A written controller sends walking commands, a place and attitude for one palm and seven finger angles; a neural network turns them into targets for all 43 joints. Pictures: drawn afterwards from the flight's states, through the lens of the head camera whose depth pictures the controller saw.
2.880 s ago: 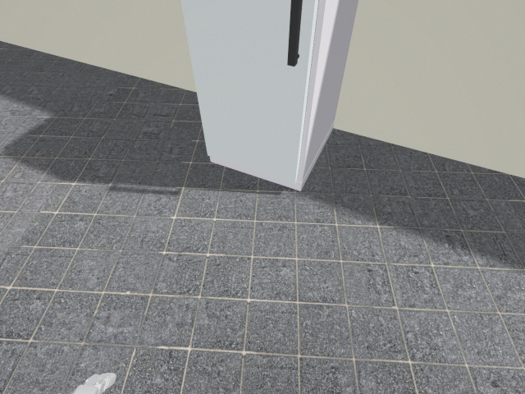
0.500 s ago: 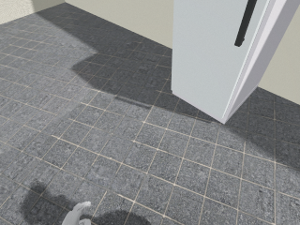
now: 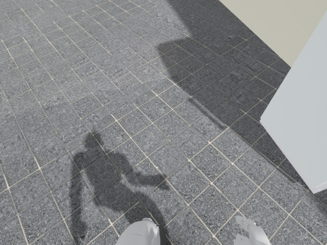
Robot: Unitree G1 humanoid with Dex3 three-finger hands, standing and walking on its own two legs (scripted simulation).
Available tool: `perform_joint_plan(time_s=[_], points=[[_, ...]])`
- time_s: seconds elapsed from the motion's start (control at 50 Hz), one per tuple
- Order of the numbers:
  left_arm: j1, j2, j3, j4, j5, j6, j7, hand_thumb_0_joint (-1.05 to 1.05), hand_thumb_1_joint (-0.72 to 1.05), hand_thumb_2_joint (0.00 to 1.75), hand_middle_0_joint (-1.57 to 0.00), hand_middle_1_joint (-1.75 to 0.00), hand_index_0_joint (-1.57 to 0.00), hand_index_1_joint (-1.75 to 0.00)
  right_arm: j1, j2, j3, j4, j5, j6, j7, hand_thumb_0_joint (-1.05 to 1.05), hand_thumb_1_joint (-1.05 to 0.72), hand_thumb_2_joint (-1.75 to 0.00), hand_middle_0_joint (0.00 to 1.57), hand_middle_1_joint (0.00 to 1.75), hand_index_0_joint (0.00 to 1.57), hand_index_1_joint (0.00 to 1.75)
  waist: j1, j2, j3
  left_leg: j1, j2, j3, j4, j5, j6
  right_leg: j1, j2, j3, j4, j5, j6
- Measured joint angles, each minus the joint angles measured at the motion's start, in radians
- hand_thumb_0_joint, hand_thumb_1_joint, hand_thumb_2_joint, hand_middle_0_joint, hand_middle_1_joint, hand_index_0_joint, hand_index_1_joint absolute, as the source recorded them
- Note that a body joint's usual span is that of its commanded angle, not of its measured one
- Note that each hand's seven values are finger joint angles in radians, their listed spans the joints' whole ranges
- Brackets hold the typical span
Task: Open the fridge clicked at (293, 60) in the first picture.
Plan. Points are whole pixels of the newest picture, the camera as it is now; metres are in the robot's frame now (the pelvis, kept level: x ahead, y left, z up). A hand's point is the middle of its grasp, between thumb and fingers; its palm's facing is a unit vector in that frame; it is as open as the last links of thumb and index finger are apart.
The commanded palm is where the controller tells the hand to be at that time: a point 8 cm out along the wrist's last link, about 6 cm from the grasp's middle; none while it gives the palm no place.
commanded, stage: walk to a spot facing it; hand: right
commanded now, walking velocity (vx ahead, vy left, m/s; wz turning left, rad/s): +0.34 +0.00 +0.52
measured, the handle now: out of the picture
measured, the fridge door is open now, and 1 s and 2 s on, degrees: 0 0 0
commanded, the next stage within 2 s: turn to face it in 0.94 s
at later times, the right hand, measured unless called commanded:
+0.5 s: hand (253, 221) +0.23 -0.21 -0.16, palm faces -0.10 +0.97 -0.22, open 7.3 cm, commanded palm none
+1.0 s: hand (213, 121) +0.56 -0.10 -0.15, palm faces -0.53 +0.82 -0.22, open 7.4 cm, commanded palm none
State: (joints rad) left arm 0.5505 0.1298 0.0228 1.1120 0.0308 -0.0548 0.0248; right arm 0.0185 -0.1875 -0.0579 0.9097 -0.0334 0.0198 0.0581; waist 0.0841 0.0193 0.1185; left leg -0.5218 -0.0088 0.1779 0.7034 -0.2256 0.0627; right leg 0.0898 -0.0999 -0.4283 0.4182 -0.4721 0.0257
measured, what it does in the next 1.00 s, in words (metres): walks ahead, turning left: left foot, then right foot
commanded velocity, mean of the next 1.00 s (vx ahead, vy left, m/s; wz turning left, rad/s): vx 0.18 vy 0.00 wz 0.51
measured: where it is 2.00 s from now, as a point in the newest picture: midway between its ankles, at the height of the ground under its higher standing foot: (168, 204)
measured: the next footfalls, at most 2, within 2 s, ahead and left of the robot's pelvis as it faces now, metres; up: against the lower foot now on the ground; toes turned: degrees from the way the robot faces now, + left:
left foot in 0.04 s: +0.15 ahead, +0.07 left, +0.00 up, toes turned +9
right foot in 0.54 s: +0.39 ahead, -0.10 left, +0.00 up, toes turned +8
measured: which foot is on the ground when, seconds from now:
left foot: up 0.00-0.02, down 0.04-0.54, up 0.56-1.00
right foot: down 0.00-0.02, up 0.04-0.52, down 0.54-1.00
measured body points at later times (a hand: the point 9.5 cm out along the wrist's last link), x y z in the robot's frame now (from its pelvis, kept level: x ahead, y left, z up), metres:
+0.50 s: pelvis +0.22 -0.01 +0.01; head +0.25 -0.02 +0.46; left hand +0.34 +0.25 -0.11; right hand +0.23 -0.26 -0.14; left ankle +0.11 +0.06 -0.73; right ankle +0.34 -0.12 -0.71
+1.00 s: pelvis +0.35 +0.01 +0.00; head +0.39 +0.03 +0.45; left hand +0.19 +0.22 -0.14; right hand +0.59 -0.14 -0.13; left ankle +0.33 +0.13 -0.71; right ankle +0.35 -0.11 -0.73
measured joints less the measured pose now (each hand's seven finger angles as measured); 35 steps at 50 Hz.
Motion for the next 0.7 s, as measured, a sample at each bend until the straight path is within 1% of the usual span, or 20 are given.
perform_joint_plan(time_s=[0.02, 0.04, 0.06, 0.08, 0.1, 0.12, 0.16, 0.22, 0.26, 0.32, 0.42, 0.5, 0.52, 0.54, 0.56, 0.58, 0.62, 0.64, 0.66, 0.7], points=[[0.01, -0.005, -0.001, 0.004, -0.002, 0.006, -0.004, 0.0, 0.91, 0.9, -0.2, -0.3, -0.2, -0.3, -0.001, 0.003, 0.004, -0.003, 0.0, -0.013, 0.0, 0.01, -0.91, -0.9, 0.2, 0.3, 0.19, 0.3, -0.001, 0.001, 0.003, 0.045, -0.016, 0.015, -0.052, -0.002, 0.017, -0.015, -0.022, -0.004, 0.087, -0.022, 0.008], [0.027, -0.014, -0.003, 0.003, -0.009, 0.012, -0.009, 0.0, 0.91, 0.9, -0.2, -0.3, -0.2, -0.3, 0.004, 0.0, 0.011, -0.009, -0.001, -0.028, 0.001, 0.01, -0.91, -0.9, 0.2, 0.3, 0.19, 0.3, -0.002, 0.016, -0.005, 0.096, -0.016, 0.016, -0.103, 0.028, 0.047, -0.06, -0.042, 0.008, 0.231, -0.031, 0.013], [0.023, -0.018, -0.003, 0.003, -0.016, 0.021, -0.014, 0.0, 0.91, 0.9, -0.2, -0.3, -0.2, -0.3, 0.01, 0.0, 0.012, -0.013, 0.004, -0.044, -0.005, 0.01, -0.91, -0.9, 0.2, 0.3, 0.19, 0.3, -0.013, 0.022, -0.006, 0.093, -0.019, 0.009, -0.079, 0.039, 0.07, -0.138, -0.058, 0.062, 0.435, -0.047, 0.022], [0.0, -0.018, -0.001, 0.002, -0.018, 0.031, -0.015, 0.0, 0.91, 0.9, -0.2, -0.3, -0.2, -0.3, 0.02, 0.0, 0.013, -0.015, 0.013, -0.054, -0.012, 0.01, -0.91, -0.9, 0.2, 0.3, 0.19, 0.3, -0.018, 0.02, 0.001, 0.095, -0.03, 0.0, -0.044, 0.008, 0.081, -0.223, -0.06, 0.143, 0.628, -0.051, 0.023], [-0.031, -0.018, 0.003, -0.005, -0.018, 0.039, -0.015, 0.01, 0.91, 0.9, -0.2, -0.3, -0.2, -0.3, 0.036, -0.002, 0.013, -0.012, 0.02, -0.058, -0.018, 0.0, -0.91, -0.9, 0.2, 0.3, 0.2, 0.3, -0.018, 0.018, 0.007, 0.111, -0.042, -0.01, -0.033, -0.023, 0.084, -0.303, -0.053, 0.217, 0.777, -0.028, 0.022], [-0.065, -0.017, 0.008, -0.016, -0.016, 0.043, -0.015, 0.01, 0.91, 0.9, -0.2, -0.3, -0.2, -0.3, 0.056, -0.005, 0.012, -0.005, 0.025, -0.058, -0.024, 0.0, -0.91, -0.9, 0.2, 0.3, 0.2, 0.3, -0.016, 0.017, 0.006, 0.135, -0.054, -0.021, -0.045, -0.043, 0.081, -0.375, -0.05, 0.274, 0.873, 0.014, 0.023], [-0.137, -0.011, 0.015, -0.051, -0.01, 0.043, -0.015, 0.01, 0.91, 0.9, -0.2, -0.3, -0.2, -0.3, 0.102, -0.007, 0.011, 0.022, 0.026, -0.057, -0.036, 0.0, -0.91, -0.9, 0.2, 0.3, 0.2, 0.3, -0.016, 0.01, -0.007, 0.187, -0.074, -0.048, -0.104, -0.04, 0.063, -0.496, -0.062, 0.343, 0.922, 0.089, 0.025], [-0.239, 0.0, 0.021, -0.114, -0.001, 0.035, -0.015, 0.01, 0.91, 0.9, -0.2, -0.3, -0.2, -0.3, 0.159, -0.018, -0.012, 0.052, 0.026, -0.067, -0.054, -0.01, -0.94, -0.9, 0.21, 0.3, 0.2, 0.3, -0.022, -0.009, -0.038, 0.244, -0.093, -0.089, -0.191, -0.021, 0.065, -0.633, -0.088, 0.396, 0.831, 0.156, 0.035], [-0.298, 0.014, 0.029, -0.143, 0.004, 0.031, -0.012, 0.01, 0.92, 0.9, -0.2, -0.3, -0.2, -0.3, 0.19, -0.028, -0.014, 0.071, 0.02, -0.072, -0.053, -0.01, -0.94, -0.9, 0.21, 0.3, 0.2, 0.3, -0.032, -0.023, -0.056, 0.276, -0.095, -0.112, -0.229, -0.02, 0.061, -0.689, -0.094, 0.411, 0.753, 0.199, 0.041], [-0.368, 0.044, 0.034, -0.17, 0.005, 0.027, -0.022, 0.01, 0.94, 0.9, -0.2, -0.3, -0.2, -0.3, 0.233, -0.032, -0.013, 0.084, 0.017, -0.079, -0.051, -0.01, -0.94, -0.9, 0.21, 0.3, 0.2, 0.3, -0.06, -0.038, -0.075, 0.321, -0.093, -0.142, -0.263, -0.034, 0.048, -0.731, -0.089, 0.413, 0.65, 0.25, 0.048], [-0.456, 0.073, 0.032, -0.192, 0.003, 0.031, -0.04, 0.0, 0.93, 0.9, -0.2, -0.3, -0.2, -0.3, 0.305, -0.027, -0.005, 0.092, 0.013, -0.086, -0.055, 0.0, -0.92, -0.9, 0.2, 0.3, 0.2, 0.3, -0.12, -0.038, -0.083, 0.393, -0.083, -0.186, -0.283, -0.084, 0.022, -0.693, -0.045, 0.387, 0.449, 0.269, 0.041], [-0.503, 0.07, 0.023, -0.21, -0.001, 0.024, -0.044, 0.0, 0.92, 0.9, -0.2, -0.3, -0.2, -0.3, 0.366, -0.02, 0.001, 0.108, 0.013, -0.075, -0.056, 0.0, -0.91, -0.9, 0.2, 0.3, 0.2, 0.3, -0.159, -0.021, -0.079, 0.443, -0.072, -0.225, -0.261, -0.149, -0.006, -0.582, 0.013, 0.358, 0.257, 0.239, 0.022], [-0.51, 0.066, 0.017, -0.217, -0.001, 0.016, -0.042, 0.0, 0.92, 0.9, -0.2, -0.3, -0.2, -0.3, 0.384, -0.019, 0.0, 0.113, 0.015, -0.072, -0.056, 0.0, -0.91, -0.9, 0.2, 0.3, 0.2, 0.3, -0.165, -0.013, -0.078, 0.443, -0.069, -0.239, -0.226, -0.178, -0.014, -0.533, 0.029, 0.345, 0.185, 0.259, 0.014], [-0.516, 0.062, 0.011, -0.223, 0.001, 0.003, -0.039, 0.0, 0.92, 0.9, -0.2, -0.3, -0.2, -0.3, 0.398, -0.018, -0.003, 0.121, 0.02, -0.066, -0.054, 0.0, -0.91, -0.9, 0.2, 0.3, 0.2, 0.3, -0.166, -0.006, -0.075, 0.422, -0.069, -0.252, -0.149, -0.208, -0.019, -0.499, 0.035, 0.334, 0.146, 0.313, -0.014], [-0.521, 0.053, 0.006, -0.228, 0.004, -0.009, -0.035, 0.0, 0.92, 0.9, -0.2, -0.3, -0.2, -0.3, 0.396, -0.02, -0.006, 0.133, 0.024, -0.058, -0.051, 0.0, -0.91, -0.9, 0.2, 0.3, 0.2, 0.3, -0.167, 0.01, -0.064, 0.375, -0.06, -0.251, -0.006, -0.242, -0.026, -0.492, 0.038, 0.315, 0.172, 0.308, -0.039], [-0.52, 0.045, -0.002, -0.232, 0.003, -0.016, -0.033, 0.0, 0.92, 0.9, -0.2, -0.3, -0.2, -0.3, 0.393, -0.021, -0.008, 0.144, 0.025, -0.049, -0.049, 0.01, -0.91, -0.9, 0.2, 0.3, 0.2, 0.3, -0.17, 0.02, -0.057, 0.318, -0.053, -0.244, 0.155, -0.267, -0.032, -0.478, 0.035, 0.294, 0.197, 0.275, -0.054], [-0.496, 0.031, -0.013, -0.235, 0.0, -0.021, -0.028, 0.0, 0.91, 0.9, -0.2, -0.3, -0.2, -0.3, 0.38, -0.022, -0.015, 0.156, 0.02, -0.032, -0.042, 0.01, -0.91, -0.9, 0.2, 0.3, 0.2, 0.3, -0.163, 0.03, -0.055, 0.208, -0.03, -0.207, 0.403, -0.247, -0.047, -0.432, 0.026, 0.261, 0.193, 0.223, -0.065], [-0.479, 0.023, -0.015, -0.231, -0.002, -0.022, -0.024, 0.0, 0.91, 0.9, -0.2, -0.3, -0.2, -0.3, 0.368, -0.024, -0.019, 0.154, 0.017, -0.024, -0.036, 0.01, -0.91, -0.9, 0.2, 0.3, 0.19, 0.3, -0.158, 0.033, -0.055, 0.16, -0.011, -0.185, 0.474, -0.218, -0.056, -0.406, 0.023, 0.249, 0.172, 0.215, -0.065], [-0.46, 0.017, -0.016, -0.224, -0.003, -0.021, -0.02, 0.0, 0.91, 0.9, -0.2, -0.3, -0.2, -0.3, 0.354, -0.026, -0.023, 0.146, 0.015, -0.017, -0.031, 0.01, -0.91, -0.9, 0.2, 0.3, 0.19, 0.3, -0.155, 0.034, -0.054, 0.117, 0.008, -0.166, 0.515, -0.188, -0.066, -0.382, 0.02, 0.238, 0.147, 0.22, -0.055], [-0.42, 0.009, -0.015, -0.201, -0.005, -0.015, -0.012, 0.0, 0.91, 0.9, -0.2, -0.3, -0.2, -0.3, 0.324, -0.027, -0.031, 0.12, 0.012, -0.005, -0.026, 0.01, -0.91, -0.9, 0.2, 0.3, 0.19, 0.3, -0.15, 0.032, -0.054, 0.043, 0.038, -0.143, 0.541, -0.137, -0.084, -0.342, 0.013, 0.216, 0.104, 0.223, -0.058]])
